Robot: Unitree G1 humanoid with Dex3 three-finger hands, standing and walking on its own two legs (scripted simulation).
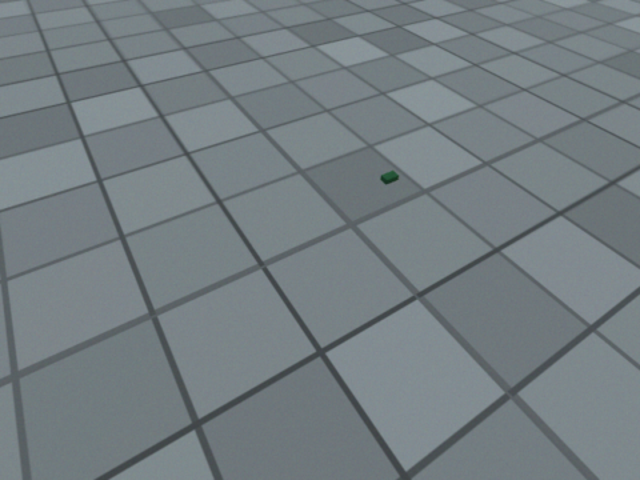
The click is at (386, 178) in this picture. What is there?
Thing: small brick
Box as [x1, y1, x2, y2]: [380, 171, 398, 184]
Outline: 398,175 391,171 381,175 380,179 386,184 396,180
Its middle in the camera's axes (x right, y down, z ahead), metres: +0.36 -0.33 +1.98
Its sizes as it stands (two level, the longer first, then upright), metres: 0.077 0.047 0.028
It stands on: the floor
